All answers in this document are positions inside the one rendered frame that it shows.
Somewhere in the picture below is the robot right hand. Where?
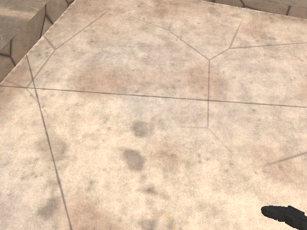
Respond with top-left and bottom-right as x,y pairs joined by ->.
261,205 -> 307,230

